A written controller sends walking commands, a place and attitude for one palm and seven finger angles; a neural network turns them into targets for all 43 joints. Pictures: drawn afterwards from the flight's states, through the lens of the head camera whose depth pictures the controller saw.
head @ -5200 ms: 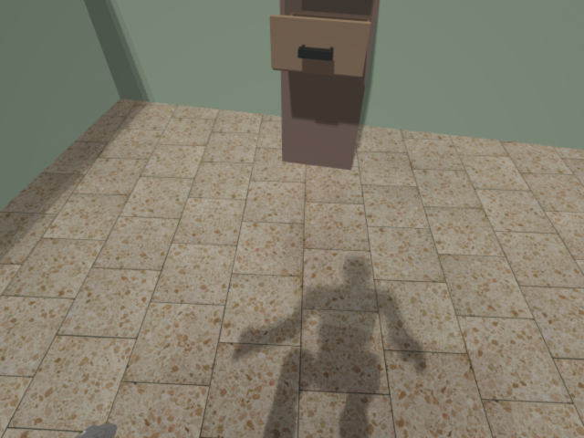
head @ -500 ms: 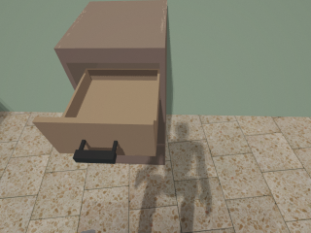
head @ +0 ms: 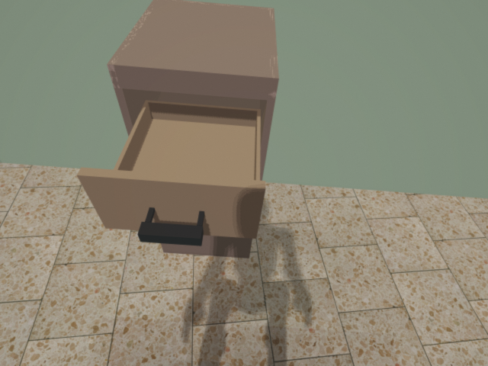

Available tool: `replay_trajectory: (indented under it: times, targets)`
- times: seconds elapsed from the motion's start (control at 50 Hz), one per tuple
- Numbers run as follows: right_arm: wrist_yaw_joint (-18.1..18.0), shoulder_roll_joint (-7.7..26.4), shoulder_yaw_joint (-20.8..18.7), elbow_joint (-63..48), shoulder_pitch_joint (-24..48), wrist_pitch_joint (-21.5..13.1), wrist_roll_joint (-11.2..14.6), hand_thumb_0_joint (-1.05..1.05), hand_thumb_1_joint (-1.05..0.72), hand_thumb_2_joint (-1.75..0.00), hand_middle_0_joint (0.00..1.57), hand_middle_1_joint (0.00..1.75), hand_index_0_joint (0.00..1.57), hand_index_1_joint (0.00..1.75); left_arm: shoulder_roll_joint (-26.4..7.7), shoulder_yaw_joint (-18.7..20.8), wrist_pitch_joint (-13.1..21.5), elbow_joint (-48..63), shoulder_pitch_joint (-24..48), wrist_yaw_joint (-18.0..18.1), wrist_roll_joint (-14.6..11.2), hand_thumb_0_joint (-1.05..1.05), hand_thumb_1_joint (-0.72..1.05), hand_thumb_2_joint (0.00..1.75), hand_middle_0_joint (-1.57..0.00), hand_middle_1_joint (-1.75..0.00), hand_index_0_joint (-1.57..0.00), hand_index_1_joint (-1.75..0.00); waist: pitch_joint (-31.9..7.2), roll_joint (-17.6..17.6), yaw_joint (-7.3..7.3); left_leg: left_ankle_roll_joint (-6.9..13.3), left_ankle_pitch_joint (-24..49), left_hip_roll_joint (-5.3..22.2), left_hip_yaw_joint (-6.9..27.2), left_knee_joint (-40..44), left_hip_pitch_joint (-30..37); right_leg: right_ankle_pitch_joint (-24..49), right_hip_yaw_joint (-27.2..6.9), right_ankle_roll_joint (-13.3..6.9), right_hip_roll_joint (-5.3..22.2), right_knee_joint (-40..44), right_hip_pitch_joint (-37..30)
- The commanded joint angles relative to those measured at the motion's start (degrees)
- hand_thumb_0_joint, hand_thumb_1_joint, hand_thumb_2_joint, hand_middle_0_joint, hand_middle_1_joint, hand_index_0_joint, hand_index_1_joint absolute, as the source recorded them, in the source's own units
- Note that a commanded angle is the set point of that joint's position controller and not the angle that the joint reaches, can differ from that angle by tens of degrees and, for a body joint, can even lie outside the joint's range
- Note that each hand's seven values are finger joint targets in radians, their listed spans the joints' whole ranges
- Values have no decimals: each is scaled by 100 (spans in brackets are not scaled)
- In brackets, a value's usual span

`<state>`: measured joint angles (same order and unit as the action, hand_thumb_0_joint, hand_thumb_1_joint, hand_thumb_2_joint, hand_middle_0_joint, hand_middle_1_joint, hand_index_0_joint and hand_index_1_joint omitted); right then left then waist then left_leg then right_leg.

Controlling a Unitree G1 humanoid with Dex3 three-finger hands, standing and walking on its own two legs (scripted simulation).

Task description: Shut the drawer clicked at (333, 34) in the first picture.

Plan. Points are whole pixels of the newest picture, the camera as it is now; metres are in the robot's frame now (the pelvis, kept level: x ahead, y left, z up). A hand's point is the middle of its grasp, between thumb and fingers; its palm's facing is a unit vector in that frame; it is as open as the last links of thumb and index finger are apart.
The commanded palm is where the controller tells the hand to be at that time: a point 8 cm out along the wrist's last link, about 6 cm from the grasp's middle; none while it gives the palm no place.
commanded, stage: come to a stop and stand still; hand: left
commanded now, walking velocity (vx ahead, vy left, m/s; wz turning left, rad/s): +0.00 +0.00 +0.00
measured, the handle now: (174, 223) +0.38 +0.16 -0.03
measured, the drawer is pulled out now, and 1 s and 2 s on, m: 0.28 0.28 0.28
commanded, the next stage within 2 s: look again from close up in 0.52 s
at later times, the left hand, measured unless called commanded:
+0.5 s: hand out of the picture -0.02 +0.10 -0.18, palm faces +0.06 -0.99 -0.16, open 7.3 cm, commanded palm none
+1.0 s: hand out of the picture +0.03 +0.18 -0.19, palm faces +0.02 -0.97 -0.23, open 7.4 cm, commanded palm none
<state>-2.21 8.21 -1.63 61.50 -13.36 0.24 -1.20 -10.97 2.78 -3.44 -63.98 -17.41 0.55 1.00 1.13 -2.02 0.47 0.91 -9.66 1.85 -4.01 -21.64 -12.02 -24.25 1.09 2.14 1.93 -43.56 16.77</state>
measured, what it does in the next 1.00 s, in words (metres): steps on the spot: right foot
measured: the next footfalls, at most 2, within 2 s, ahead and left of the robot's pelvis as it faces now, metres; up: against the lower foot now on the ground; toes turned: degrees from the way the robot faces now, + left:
right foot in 0.10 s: +0.00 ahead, -0.14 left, +0.00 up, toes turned -3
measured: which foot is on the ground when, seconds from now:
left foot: down 0.00-1.00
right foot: up 0.00-0.08, down 0.10-1.00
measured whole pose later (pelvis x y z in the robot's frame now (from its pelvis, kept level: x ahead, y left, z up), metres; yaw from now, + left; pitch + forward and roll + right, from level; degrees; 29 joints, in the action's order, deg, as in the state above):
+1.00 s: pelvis +0.01 +0.00 -0.01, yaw +0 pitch -1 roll +0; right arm -1.2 10.1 0.6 61.0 -15.5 -0.4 -0.6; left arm -10.4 -0.1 0.3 -60.6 -16.1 2.6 0.6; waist 0.9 0.3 0.2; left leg 1.4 -17.4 0.4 -3.9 -31.4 -13.1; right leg -20.0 1.4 1.7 2.5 -29.6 8.4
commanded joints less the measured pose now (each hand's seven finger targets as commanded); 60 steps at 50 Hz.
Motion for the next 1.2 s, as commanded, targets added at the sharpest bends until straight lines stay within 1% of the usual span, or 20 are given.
replay_trajectory:
  times: [0.0,0.04,0.06,0.08,0.1,0.12,0.14,0.24,0.34,0.58,0.6,0.62,0.64,0.66,0.68,0.74,0.78,0.84,0.96,1.18]
  targets:
    - [-69,1046,-257,1,-370,-65,-6,0,-90,-90,20,30,20,30,-18,-42,203,251,-130,17,-22,0,90,90,-20,-30,-20,-30,-143,1123,64,656,828,1288,1256,548,467,272,153,-39,-22,1173,-88]
    - [-50,899,-238,60,-387,-69,51,0,-90,-90,20,30,20,30,-100,-50,277,67,-498,58,-12,0,90,90,-20,-30,-20,-30,-245,844,-72,340,644,952,943,97,133,1325,135,-59,44,2376,-838]
    - [-27,675,-198,67,-399,-84,94,0,-90,-90,20,30,20,30,-275,-47,329,30,-529,96,-4,0,90,90,-20,-30,-20,-30,-204,374,-51,94,352,670,642,-233,-201,1595,-343,-178,428,2643,-1095]
    - [11,449,-125,59,-367,-79,115,0,-90,-90,20,30,20,30,-435,-71,360,21,-365,120,-26,0,90,90,-20,-30,-20,-30,-26,-18,26,-99,-53,405,361,-261,-356,1696,-640,-349,827,2756,-991]
    - [42,321,-77,42,-304,-72,97,0,-90,-90,20,30,20,30,-476,-89,370,34,-327,118,-33,0,90,90,-20,-30,-20,-30,17,19,31,-164,-65,275,270,-279,-166,1772,-667,-454,983,2721,-697]
    - [28,276,-35,82,-254,-29,45,0,-90,-90,20,30,20,30,-513,-66,432,-3,-254,121,-32,0,90,90,-20,-30,-20,-30,93,-932,19,-223,-194,199,171,-370,-148,1943,-770,-515,852,2805,-530]
    - [29,351,-39,107,-253,-1,32,0,-90,-90,20,30,20,30,-383,-117,446,-15,-196,133,-46,0,90,90,-20,-30,-20,-30,302,-1070,13,-224,-285,244,177,-378,-59,1861,-744,-547,902,2910,-277]
    - [24,336,-1,404,-559,-8,45,0,-90,-90,20,30,20,30,-240,-151,419,-21,-181,158,-84,0,90,90,-20,-30,-20,-30,469,-49,53,-220,323,400,272,-126,252,1150,-451,-408,509,2835,-150]
    - [13,270,9,442,-631,17,41,0,-90,-90,20,30,20,30,-190,-139,400,-26,-319,161,-83,0,90,90,-20,-30,-20,-30,714,-3,8,-225,212,391,260,-157,177,738,-488,-413,472,2976,-4]
    - [-37,285,9,458,-712,-55,66,0,-90,-90,20,30,20,30,-88,-125,427,-33,-499,176,-67,0,90,90,-20,-30,-20,-30,350,119,-33,-186,673,481,300,-101,325,1830,-306,-372,384,2636,-464]
    - [42,445,32,-56,94,-163,91,0,-90,-90,20,30,20,30,-272,-128,612,-160,-1000,400,33,0,90,90,-20,-30,-20,-30,655,-35,-351,-313,-64,353,48,-1627,-532,4843,-1021,16,890,2620,-354]
    - [94,116,41,-267,-307,-72,68,0,-90,-90,20,30,20,30,-511,-127,692,151,-707,347,50,0,90,90,-20,-30,-20,-30,305,-134,66,-137,-1121,184,329,-1807,-741,4401,-937,-243,1134,2518,-577]
    - [114,132,23,-259,-477,-66,72,0,-90,-90,20,30,20,30,-428,-145,683,268,-453,313,69,0,90,90,-20,-30,-20,-30,135,-112,139,-114,-1193,227,246,-1810,-620,3283,-749,-642,1006,2485,-416]
    - [130,112,27,-253,-684,-97,69,0,-90,-90,20,30,20,30,-410,-142,697,388,-293,304,60,0,90,90,-20,-30,-20,-30,-103,-174,243,-129,-871,143,182,-1438,-435,2984,-637,-785,823,2304,-540]
    - [144,125,72,-232,-747,-138,44,0,-90,-90,20,30,20,30,-430,-112,706,478,-271,307,23,0,90,90,-20,-30,-20,-30,-333,-48,166,-150,-363,95,84,-1018,-138,3329,-479,-792,703,2057,-777]
    - [72,500,68,-194,-845,-239,46,0,-90,-90,20,30,20,30,-172,-185,611,463,-442,281,-19,0,90,90,-20,-30,-20,-30,-201,591,63,86,1156,482,536,-729,74,2222,-247,-516,259,1630,-563]
    - [50,575,94,-228,-662,-225,43,0,-90,-90,20,30,20,30,-219,-187,513,450,-481,264,-9,0,90,90,-20,-30,-20,-30,65,894,-57,174,1382,563,688,-538,-88,1527,-146,-454,168,1654,-568]
    - [57,648,107,-307,-543,-189,55,0,-90,-90,20,30,20,30,-244,-224,461,448,-428,232,-10,0,90,90,-20,-30,-20,-30,475,230,-62,173,558,454,691,-356,-341,1204,-205,-418,201,1837,-437]
    - [82,796,116,-279,-430,-180,41,0,-90,-90,20,30,20,30,-397,-238,408,500,-284,193,-19,0,90,90,-20,-30,-20,-30,436,318,-83,198,157,426,759,-18,-211,965,-177,-346,233,1885,-456]
    - [59,851,140,-91,-398,-225,68,0,-90,-90,20,30,20,30,-573,-222,426,405,-232,187,-29,0,90,90,-20,-30,-20,-30,14,237,-90,179,1411,408,585,-166,291,1883,-163,-287,370,1878,-770]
